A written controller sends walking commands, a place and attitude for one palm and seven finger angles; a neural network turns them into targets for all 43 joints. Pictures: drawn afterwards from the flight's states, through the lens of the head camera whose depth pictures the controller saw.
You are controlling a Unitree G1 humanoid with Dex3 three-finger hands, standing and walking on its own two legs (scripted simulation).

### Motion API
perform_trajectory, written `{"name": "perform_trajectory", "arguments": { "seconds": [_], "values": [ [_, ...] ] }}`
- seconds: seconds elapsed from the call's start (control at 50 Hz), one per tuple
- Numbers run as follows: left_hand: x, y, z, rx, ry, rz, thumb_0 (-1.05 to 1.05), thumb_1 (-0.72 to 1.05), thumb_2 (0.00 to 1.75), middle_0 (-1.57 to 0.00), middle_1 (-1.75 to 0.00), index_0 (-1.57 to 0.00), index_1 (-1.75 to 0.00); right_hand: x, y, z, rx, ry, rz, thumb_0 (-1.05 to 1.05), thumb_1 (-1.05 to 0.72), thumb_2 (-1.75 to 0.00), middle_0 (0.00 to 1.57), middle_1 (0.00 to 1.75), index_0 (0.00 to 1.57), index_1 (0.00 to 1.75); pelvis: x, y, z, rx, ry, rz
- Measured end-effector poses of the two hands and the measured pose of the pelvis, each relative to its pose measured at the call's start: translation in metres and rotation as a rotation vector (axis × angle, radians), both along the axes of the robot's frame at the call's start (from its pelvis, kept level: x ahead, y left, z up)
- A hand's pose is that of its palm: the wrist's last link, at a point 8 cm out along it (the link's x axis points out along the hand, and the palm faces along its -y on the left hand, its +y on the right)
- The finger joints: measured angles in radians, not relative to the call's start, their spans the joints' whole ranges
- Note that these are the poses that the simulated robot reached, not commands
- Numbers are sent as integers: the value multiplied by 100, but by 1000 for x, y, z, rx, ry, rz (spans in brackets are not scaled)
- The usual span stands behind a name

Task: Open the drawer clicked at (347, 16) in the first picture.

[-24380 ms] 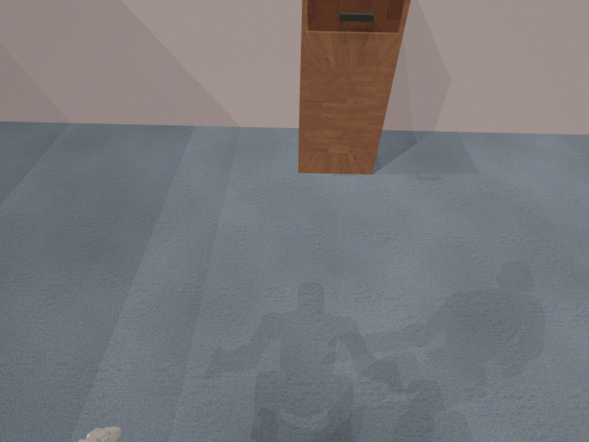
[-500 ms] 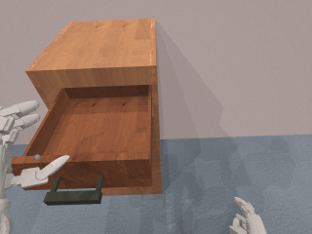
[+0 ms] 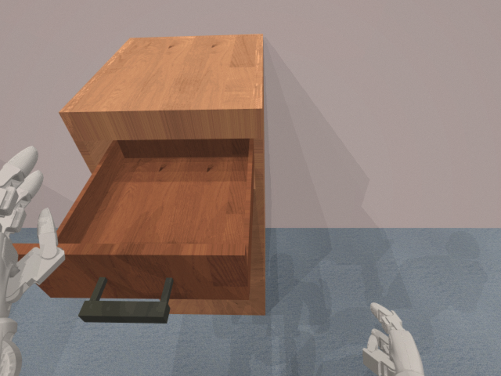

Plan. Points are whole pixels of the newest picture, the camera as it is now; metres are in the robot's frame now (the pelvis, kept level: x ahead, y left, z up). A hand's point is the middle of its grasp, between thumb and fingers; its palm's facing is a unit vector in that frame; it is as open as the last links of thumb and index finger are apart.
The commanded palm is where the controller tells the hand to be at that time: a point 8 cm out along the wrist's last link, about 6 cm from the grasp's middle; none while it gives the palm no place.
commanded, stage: step back with the hand held close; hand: left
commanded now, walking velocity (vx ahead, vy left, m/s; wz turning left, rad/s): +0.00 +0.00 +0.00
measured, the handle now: (130, 297) +0.21 +0.23 +0.03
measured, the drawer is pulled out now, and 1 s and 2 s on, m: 0.29 0.29 0.29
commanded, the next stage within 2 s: stop stepping back and stand still in 1.08 s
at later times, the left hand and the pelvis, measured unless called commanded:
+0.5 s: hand (28, 280) +0.15 +0.25 +0.20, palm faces +0.30 -0.77 -0.57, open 7.4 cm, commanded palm +0.08 +0.30 +0.22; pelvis -0.05 +0.02 -0.01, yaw +0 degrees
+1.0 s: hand out of the picture +0.05 +0.27 +0.21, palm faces +0.46 -0.78 -0.42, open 7.4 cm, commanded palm -0.03 +0.30 +0.22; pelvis -0.15 +0.02 -0.01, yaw +1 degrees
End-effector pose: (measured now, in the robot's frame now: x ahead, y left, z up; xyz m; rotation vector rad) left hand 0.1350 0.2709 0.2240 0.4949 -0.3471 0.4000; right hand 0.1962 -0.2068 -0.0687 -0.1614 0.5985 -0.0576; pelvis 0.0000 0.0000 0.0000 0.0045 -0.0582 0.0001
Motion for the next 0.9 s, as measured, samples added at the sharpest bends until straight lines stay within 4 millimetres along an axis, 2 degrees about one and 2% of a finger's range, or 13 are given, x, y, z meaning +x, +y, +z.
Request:
{"name": "perform_trajectory", "arguments": {
  "seconds": [0.1,0.2,0.28,0.36,0.44,0.58,0.76,0.84,0.9],
  "values": [
    [0,2,2,4,-7,3,1,87,90,-22,-31,-21,-31,-5,0,-2,1,12,-3,2,-91,-90,20,30,20,30,-2,0,0,-1,-2,0],
    [5,11,14,101,-41,-7,1,88,90,-22,-30,-21,-30,-17,-4,-7,-22,71,-3,2,-91,-90,20,30,21,30,-8,2,-1,-23,32,18],
    [9,13,5,112,6,-51,1,89,90,-21,-30,-21,-30,-32,-10,-10,-40,119,-40,2,-91,-90,20,30,21,30,-16,9,-1,-27,56,11],
    [6,12,-7,118,86,-111,1,89,90,-21,-30,-21,-30,-49,-13,-9,-57,146,-89,2,-91,-90,20,30,21,30,-25,17,-2,-26,72,-1],
    [-8,15,-5,164,98,-151,1,89,90,-22,-30,-21,-30,-65,-11,-6,-75,157,-112,2,-91,-90,20,30,20,30,-38,23,-4,-28,79,-4],
    [-48,25,10,231,-11,-129,1,89,90,-22,-30,-22,-30,-88,3,-4,-76,113,-76,2,-91,-90,20,30,20,30,-67,26,-9,-37,71,4],
    [-99,24,9,173,-107,-52,1,89,90,-22,-30,-21,-30,-123,12,-14,-46,83,-17,2,-91,-90,20,30,21,30,-104,21,-15,-44,51,29],
    [-111,29,6,119,-161,-53,1,89,90,-22,-30,-21,-30,-145,8,-16,-96,139,-28,2,-91,-90,20,30,21,30,-112,27,-16,-35,60,44],
    [-116,39,3,123,-183,-39,1,88,90,-22,-30,-21,-30,-158,8,-15,-121,151,-32,2,-91,-90,20,30,21,30,-127,28,-18,-27,66,58]
  ]
}}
